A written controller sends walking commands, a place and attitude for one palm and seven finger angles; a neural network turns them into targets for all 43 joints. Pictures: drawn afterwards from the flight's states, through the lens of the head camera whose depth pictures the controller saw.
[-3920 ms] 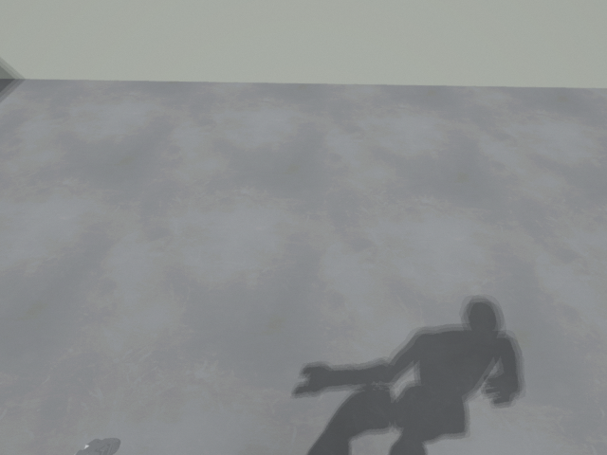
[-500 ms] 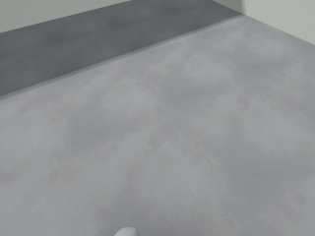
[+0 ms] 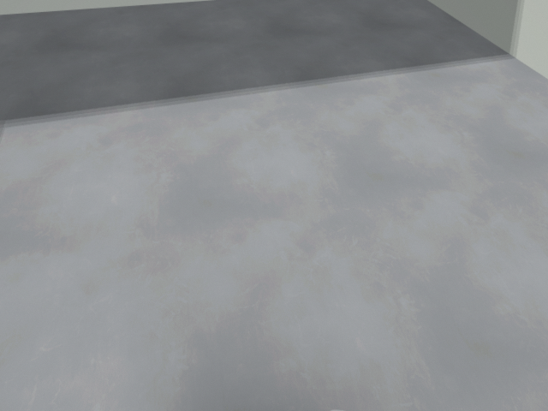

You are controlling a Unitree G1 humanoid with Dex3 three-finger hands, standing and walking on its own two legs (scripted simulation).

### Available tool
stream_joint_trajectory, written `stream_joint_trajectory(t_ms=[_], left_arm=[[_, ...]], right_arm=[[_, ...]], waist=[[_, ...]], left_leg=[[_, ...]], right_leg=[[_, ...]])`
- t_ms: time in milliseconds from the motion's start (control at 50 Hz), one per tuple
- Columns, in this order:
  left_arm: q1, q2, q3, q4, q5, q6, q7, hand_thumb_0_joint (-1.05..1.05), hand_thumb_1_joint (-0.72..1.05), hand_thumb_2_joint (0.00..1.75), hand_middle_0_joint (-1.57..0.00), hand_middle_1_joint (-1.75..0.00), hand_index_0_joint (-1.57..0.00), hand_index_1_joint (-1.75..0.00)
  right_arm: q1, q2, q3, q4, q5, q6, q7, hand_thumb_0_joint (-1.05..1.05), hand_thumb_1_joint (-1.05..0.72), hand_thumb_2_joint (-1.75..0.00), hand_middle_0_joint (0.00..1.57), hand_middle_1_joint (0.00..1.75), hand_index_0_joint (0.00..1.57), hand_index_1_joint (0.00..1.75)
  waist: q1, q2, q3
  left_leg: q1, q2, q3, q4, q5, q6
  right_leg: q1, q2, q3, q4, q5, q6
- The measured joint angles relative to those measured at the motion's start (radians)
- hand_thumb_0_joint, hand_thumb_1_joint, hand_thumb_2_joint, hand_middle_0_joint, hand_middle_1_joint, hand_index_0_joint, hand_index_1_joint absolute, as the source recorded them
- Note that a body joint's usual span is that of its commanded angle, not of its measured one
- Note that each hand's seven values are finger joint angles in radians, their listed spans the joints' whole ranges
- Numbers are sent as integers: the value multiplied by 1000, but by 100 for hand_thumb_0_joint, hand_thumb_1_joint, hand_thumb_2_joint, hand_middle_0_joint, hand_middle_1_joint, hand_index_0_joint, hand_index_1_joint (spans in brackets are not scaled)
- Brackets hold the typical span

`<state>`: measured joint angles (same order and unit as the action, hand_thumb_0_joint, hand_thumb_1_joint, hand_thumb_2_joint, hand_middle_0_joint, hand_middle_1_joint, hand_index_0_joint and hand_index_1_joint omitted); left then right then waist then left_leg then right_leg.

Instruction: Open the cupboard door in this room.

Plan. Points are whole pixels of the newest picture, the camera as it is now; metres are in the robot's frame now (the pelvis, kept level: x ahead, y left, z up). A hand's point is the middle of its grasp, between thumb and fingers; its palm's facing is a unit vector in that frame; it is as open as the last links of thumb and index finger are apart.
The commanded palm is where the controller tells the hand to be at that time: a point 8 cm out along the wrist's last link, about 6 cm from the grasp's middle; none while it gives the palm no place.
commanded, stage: turn or walk to find it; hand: left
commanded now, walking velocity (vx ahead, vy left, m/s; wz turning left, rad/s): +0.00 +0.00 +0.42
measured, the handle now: out of the picture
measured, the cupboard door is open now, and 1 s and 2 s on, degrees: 0 0 0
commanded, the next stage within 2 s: none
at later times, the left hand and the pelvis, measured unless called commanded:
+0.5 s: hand out of the picture -0.03 +0.18 -0.17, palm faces +0.27 -0.94 -0.23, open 7.4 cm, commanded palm none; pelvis -0.03 -0.01 -0.01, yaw +14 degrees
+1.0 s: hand out of the picture -0.03 +0.21 -0.15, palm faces +0.42 -0.87 -0.26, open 7.4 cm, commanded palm none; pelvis -0.05 -0.01 +0.00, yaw +25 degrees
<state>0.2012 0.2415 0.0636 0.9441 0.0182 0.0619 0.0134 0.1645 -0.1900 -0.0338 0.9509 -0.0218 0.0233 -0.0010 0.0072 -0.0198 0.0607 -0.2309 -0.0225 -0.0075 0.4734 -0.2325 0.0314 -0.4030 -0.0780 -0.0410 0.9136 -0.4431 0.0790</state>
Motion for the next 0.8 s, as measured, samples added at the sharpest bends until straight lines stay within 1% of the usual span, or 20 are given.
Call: stream_joint_trajectory(t_ms=[60,80,120,140,180,200,260,300,340,380,480,520,540,560,580,600,620,680,740,800], left_arm=[[-19,-16,-6,-19,-2,-8,1,1,91,90,-20,-30,-20,-30],[-23,-22,-8,-25,-3,-13,1,1,91,90,-20,-30,-20,-30],[-23,-28,-14,-41,-4,-28,1,1,91,90,-20,-30,-20,-30],[-25,-38,-17,-43,1,-38,4,1,91,90,-20,-30,-20,-30],[-23,-54,-27,-50,6,-46,4,1,91,90,-20,-30,-20,-30],[-17,-60,-29,-54,7,-47,5,1,91,90,-20,-30,-20,-30],[3,-71,-34,-52,7,-46,7,1,91,90,-20,-30,-20,-30],[13,-74,-36,-43,8,-45,9,1,90,90,-20,-30,-20,-30],[20,-75,-36,-34,10,-46,11,1,90,90,-20,-30,-20,-30],[27,-72,-36,-26,13,-47,10,1,90,90,-20,-30,-20,-30],[44,-50,-28,-4,18,-46,5,1,90,90,-20,-30,-20,-30],[52,-35,-20,8,16,-40,5,1,90,90,-20,-30,-20,-30],[60,-28,-17,10,12,-35,5,1,90,90,-20,-30,-20,-30],[62,-16,-10,15,8,-27,4,1,90,90,-20,-30,-20,-30],[62,-4,-5,20,6,-16,5,1,90,90,-20,-30,-20,-30],[61,5,-1,26,7,-3,8,1,90,90,-20,-30,-20,-30],[59,10,2,34,7,8,9,1,91,90,-20,-30,-20,-30],[45,20,9,46,7,15,2,1,91,90,-20,-30,-20,-30],[30,20,9,35,6,7,-2,1,91,90,-20,-30,-20,-30],[13,14,7,20,4,1,-2,1,91,90,-20,-30,-20,-30]], right_arm=[[10,-7,-7,-1,-3,8,3,1,-90,-90,20,30,20,30],[14,-10,-10,-1,-3,11,3,1,-90,-90,20,30,20,30],[28,-17,-17,-2,0,15,6,1,-90,-90,20,30,20,30],[33,-26,-22,-1,4,18,7,1,-90,-90,20,30,20,30],[44,-39,-34,5,4,31,8,1,-90,-90,20,30,20,30],[49,-43,-38,10,2,40,9,1,-90,-90,20,29,20,30],[56,-56,-48,24,-2,52,19,1,-90,-90,20,29,20,30],[63,-60,-49,31,-2,52,22,1,-90,-90,20,29,20,30],[69,-60,-48,38,-1,54,22,1,-91,-90,20,29,20,30],[69,-59,-45,46,0,57,22,1,-91,-90,20,29,19,30],[40,-48,-32,50,9,52,19,1,-91,-90,20,29,19,30],[28,-42,-25,40,11,40,18,1,-91,-90,20,29,19,30],[26,-44,-22,31,11,31,19,1,-91,-90,20,29,19,30],[18,-37,-22,26,8,21,18,1,-91,-90,20,29,19,30],[10,-28,-19,20,6,15,18,1,-91,-90,20,29,19,30],[4,-21,-16,15,4,9,17,1,-91,-90,20,29,19,30],[2,-16,-12,10,3,4,13,1,-91,-90,20,29,20,30],[0,-4,-2,1,2,-4,0,1,-90,-90,20,29,20,30],[4,3,4,0,4,-7,-4,1,-90,-90,20,29,20,30],[11,7,5,-1,4,-8,-3,1,-90,-90,20,29,20,30]], waist=[[-13,18,-3],[-17,25,-5],[-20,30,-12],[-20,48,-11],[-25,68,-9],[-23,66,-12],[-22,65,-11],[-26,59,-9],[-25,48,-6],[-20,35,-1],[4,3,16],[7,-9,19],[7,-8,14],[8,-23,15],[13,-39,19],[17,-46,19],[17,-45,16],[13,-35,11],[11,-24,4],[5,-12,-3]], left_leg=[[-18,-8,-22,13,4,-10],[-27,-11,-30,23,3,-14],[-55,-22,-43,62,-9,-27],[-77,-16,-53,102,-26,-30],[-141,-21,-60,271,-167,-38],[-174,-25,-54,373,-202,-41],[-242,-7,-33,607,-168,-58],[-253,15,-20,662,-142,-73],[-238,35,-7,641,-147,-86],[-208,49,8,572,-173,-92],[-115,59,52,346,-216,-87],[-64,56,73,219,-163,-80],[-31,58,79,135,-100,-72],[-34,46,82,125,-76,-52],[-44,36,86,144,-81,-29],[-48,32,88,152,-90,-11],[-47,31,86,147,-93,2],[-26,21,68,83,-57,13],[-10,7,48,18,-12,21],[-4,-5,27,-18,16,24]], right_leg=[[47,17,0,-117,5,-7],[70,25,-2,-170,25,-9],[135,32,-10,-323,116,-15],[142,41,-22,-344,140,-38],[140,38,-53,-326,136,-84],[145,31,-62,-329,133,-96],[174,19,-89,-372,150,-104],[189,11,-109,-395,162,-103],[198,-1,-127,-408,167,-101],[201,-14,-143,-410,168,-98],[183,-49,-178,-374,155,-77],[167,-65,-194,-337,139,-62],[152,-70,-202,-305,125,-52],[128,-83,-191,-256,101,-41],[96,-83,-155,-185,29,-33],[62,-71,-118,-103,-33,-28],[31,-56,-88,-22,-59,-25],[-31,-29,-38,127,-12,-16],[-47,-19,-15,147,31,-5],[-35,-11,0,104,35,2]])
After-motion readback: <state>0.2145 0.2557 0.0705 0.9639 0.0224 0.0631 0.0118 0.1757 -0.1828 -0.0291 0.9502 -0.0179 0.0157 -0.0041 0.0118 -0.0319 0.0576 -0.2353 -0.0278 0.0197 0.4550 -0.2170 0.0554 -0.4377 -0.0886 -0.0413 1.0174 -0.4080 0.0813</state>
